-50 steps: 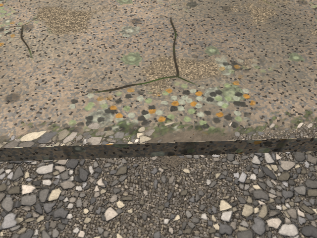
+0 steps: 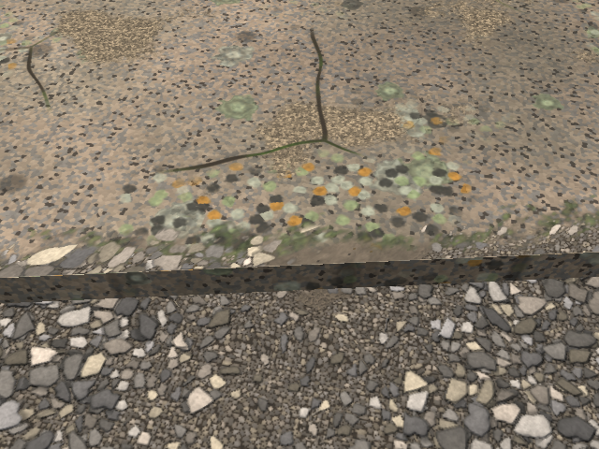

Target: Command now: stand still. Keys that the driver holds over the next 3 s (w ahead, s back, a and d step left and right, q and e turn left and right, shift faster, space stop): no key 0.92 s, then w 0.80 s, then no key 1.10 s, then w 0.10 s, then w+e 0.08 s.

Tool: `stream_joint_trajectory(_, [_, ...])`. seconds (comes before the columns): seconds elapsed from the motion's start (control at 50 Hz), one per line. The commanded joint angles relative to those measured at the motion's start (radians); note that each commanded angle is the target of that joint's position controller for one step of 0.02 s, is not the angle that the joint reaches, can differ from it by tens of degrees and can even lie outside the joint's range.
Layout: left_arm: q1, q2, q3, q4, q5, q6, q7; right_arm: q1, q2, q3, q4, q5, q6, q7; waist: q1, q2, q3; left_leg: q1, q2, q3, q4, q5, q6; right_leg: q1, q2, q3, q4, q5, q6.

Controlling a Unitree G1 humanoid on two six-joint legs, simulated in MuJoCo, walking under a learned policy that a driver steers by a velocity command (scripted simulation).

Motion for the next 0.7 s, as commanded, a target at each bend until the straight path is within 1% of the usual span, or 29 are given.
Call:
stream_joint_trajectory(0.02, [0.068, 0.094, 0.013, -0.012, 0.0, -0.005, 0.003, 0.042, -0.097, -0.015, -0.014, 0.0, -0.006, -0.003, -0.001, 0.0, 0.02, -0.029, 0.016, -0.008, -0.094, 0.155, 0.02, -0.019, 0.018, -0.024, -0.073, 0.112, -0.011])
stream_joint_trajectory(0.32, [0.11, 0.074, 0.007, -0.012, -0.001, -0.007, 0.002, 0.067, -0.078, -0.007, 0.022, 0.001, -0.004, -0.006, -0.005, -0.002, 0.028, -0.04, 0.014, 0.001, -0.09, 0.142, 0.013, -0.032, 0.023, -0.023, -0.072, 0.103, -0.019])
stream_joint_trajectory(0.7, [0.144, 0.056, 0.003, -0.019, -0.003, -0.009, 0.001, 0.101, -0.06, -0.001, 0.042, 0.003, -0.004, -0.009, -0.007, -0.002, 0.036, -0.051, 0.013, 0.008, -0.084, 0.131, 0.005, -0.042, 0.028, -0.02, -0.071, 0.095, -0.028])
Next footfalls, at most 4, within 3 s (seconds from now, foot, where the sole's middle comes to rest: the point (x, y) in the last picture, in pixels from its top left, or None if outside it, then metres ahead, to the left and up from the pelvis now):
1.60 right None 0.47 -0.14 -0.77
2.08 left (281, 406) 0.61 0.08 -0.77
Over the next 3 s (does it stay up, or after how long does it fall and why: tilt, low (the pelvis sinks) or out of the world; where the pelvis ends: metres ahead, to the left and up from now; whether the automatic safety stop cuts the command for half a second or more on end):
stays up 0.53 -0.02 -0.01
